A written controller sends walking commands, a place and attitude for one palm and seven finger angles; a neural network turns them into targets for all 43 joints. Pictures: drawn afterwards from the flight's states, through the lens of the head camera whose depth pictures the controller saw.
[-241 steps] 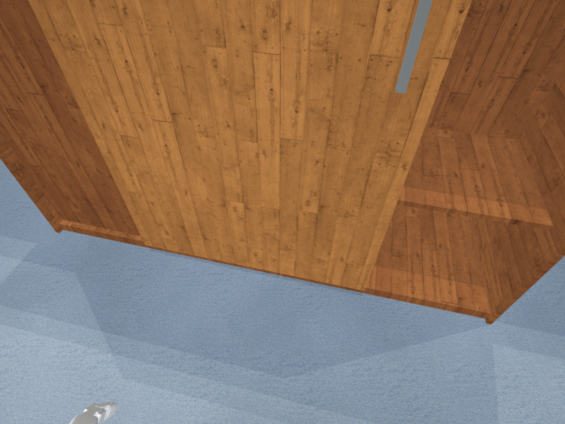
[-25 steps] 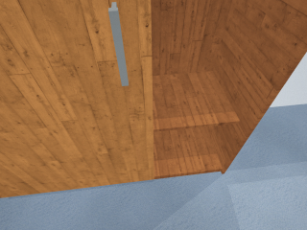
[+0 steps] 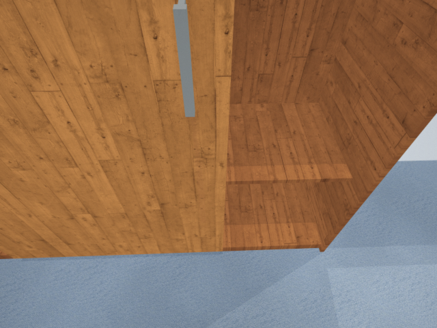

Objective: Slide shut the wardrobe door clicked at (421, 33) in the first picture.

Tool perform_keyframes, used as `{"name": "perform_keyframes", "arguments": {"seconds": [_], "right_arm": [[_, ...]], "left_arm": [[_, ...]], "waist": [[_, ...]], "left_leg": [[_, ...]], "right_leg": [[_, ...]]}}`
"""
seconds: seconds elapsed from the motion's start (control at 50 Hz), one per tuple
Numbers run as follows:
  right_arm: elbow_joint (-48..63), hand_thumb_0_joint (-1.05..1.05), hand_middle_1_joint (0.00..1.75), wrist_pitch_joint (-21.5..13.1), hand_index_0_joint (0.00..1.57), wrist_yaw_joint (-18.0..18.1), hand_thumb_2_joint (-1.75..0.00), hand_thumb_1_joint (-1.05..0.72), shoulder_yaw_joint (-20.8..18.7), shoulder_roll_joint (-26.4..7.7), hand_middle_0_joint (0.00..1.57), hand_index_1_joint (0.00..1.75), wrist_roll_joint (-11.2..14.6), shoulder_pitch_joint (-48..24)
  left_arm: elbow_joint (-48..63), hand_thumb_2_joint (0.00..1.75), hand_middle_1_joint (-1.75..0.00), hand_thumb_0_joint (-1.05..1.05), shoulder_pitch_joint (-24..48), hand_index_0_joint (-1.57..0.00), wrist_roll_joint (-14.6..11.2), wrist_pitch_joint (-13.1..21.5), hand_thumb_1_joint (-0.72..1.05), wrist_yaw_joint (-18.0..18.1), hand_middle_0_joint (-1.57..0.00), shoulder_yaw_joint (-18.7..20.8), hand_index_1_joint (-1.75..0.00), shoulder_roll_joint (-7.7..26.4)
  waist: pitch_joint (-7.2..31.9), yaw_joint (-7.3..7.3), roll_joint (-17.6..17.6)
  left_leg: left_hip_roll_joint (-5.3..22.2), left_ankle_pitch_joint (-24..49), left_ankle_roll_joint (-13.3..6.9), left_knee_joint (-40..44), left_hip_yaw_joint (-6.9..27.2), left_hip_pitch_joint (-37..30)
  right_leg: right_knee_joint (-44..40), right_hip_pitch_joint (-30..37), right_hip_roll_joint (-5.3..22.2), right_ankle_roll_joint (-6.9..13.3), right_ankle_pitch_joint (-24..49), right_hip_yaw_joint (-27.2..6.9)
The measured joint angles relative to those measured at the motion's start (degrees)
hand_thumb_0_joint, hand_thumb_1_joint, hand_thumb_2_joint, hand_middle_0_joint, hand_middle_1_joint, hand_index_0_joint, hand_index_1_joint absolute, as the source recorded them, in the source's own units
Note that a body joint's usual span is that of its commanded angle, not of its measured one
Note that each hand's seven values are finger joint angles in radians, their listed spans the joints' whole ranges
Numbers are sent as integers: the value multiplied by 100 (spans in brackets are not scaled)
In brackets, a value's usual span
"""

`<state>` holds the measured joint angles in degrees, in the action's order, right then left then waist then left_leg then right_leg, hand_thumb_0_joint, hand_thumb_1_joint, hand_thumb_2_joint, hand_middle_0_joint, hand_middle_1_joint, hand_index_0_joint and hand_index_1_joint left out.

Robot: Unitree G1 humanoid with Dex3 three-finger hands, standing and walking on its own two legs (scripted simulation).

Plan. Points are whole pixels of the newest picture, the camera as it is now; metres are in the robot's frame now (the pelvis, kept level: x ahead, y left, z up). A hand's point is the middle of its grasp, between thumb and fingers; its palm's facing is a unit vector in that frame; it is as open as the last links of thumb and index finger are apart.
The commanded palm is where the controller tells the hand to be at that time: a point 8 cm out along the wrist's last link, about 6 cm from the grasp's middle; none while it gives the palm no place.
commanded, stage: look again from close up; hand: left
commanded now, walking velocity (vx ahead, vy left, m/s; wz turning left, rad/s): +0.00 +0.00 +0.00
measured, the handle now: (186, 62) +0.50 +0.10 +0.23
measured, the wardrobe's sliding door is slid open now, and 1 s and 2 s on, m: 0.47 0.47 0.47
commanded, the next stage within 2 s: raise the hand with hooked fingers in 0.64 s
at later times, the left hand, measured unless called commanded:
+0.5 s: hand out of the picture +0.00 +0.23 -0.17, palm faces +0.01 -0.97 -0.23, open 7.4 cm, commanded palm none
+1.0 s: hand (105, 253) +0.22 +0.21 +0.05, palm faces +0.18 -0.98 -0.06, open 7.8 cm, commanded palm +0.11 +0.27 -0.02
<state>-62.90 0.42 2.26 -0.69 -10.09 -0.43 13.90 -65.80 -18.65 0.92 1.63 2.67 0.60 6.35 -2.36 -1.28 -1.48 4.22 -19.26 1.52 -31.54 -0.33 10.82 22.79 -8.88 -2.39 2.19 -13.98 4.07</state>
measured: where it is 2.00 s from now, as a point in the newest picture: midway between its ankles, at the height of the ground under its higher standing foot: outside the picture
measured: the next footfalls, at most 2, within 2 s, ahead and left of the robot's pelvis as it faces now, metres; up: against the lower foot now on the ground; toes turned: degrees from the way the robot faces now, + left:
none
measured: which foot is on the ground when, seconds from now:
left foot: down 0.00-1.00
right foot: down 0.00-1.00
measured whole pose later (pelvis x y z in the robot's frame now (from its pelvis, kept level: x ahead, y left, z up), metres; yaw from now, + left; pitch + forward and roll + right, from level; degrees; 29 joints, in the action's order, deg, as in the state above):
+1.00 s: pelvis -0.02 +0.02 -0.02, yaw +0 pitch +4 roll +1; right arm -41.7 -15.8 2.5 -2.8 -14.1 0.8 12.7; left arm -1.3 -19.6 -11.2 18.5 -1.9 8.2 9.8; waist 6.2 1.3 -1.2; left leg -0.1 -20.9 -0.1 -38.1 -2.3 21.4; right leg 39.9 -23.5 1.9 0.5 -20.7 2.6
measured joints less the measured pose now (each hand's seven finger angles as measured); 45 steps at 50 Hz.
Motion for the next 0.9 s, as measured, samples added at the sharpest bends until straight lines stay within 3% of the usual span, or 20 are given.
{"name": "perform_keyframes", "arguments": {"seconds": [0.08,0.18,0.34,0.76,0.8,0.84,0.9], "right_arm": [[309,0,30,-113,19,-48,-89,-92,-23,-58,19,30,-10,-4],[283,1,30,-175,19,-29,-89,-95,36,-37,19,30,-61,178],[172,1,30,-190,20,-81,-89,-95,154,31,20,30,-58,363],[-102,0,30,-236,19,-86,-89,-91,196,110,20,30,-13,289],[381,1,30,-482,20,31,-89,-92,210,54,20,30,92,456],[717,2,30,-1026,20,163,-89,-93,172,-36,20,30,166,604],[1276,2,30,-1455,20,209,-89,-93,18,-266,20,30,219,533]], "left_arm": [[81,90,-30,1,-92,-21,17,-5,91,-56,-20,-80,-30,-71],[118,90,-30,1,-51,-21,-1,-115,90,-88,-20,-78,-30,27],[275,90,-30,1,150,-20,3,-134,90,-121,-20,-74,-30,261],[207,90,-30,1,369,-20,-17,-96,91,-69,-20,-96,-30,225],[2333,90,-30,2,-258,-21,-370,-757,93,42,-21,171,-31,263],[4060,89,-31,3,-643,-21,-552,-366,92,344,-21,237,-31,399],[5741,88,-33,3,-552,-21,-794,-24,89,495,-21,338,-33,429]], "waist": [[-61,83,-150],[102,14,-78],[210,67,1],[83,108,56],[15,69,112],[115,8,185],[326,147,46]], "left_leg": [[-100,94,-107,66,-33,162],[-358,60,-234,62,-162,89],[-553,243,-360,390,-297,-38],[-515,267,-306,540,-296,-134],[-501,211,-283,426,-291,-81],[-541,197,-256,383,-292,-23],[-552,124,-241,123,-149,197]], "right_leg": [[392,-272,50,-56,-121,25],[653,-331,315,-226,-251,-101],[626,-367,499,-330,-197,-240],[512,-288,458,-310,-208,-237],[627,-348,449,-283,-243,-232],[833,-474,494,-254,-351,-237],[999,-586,522,-253,-455,-94]]}}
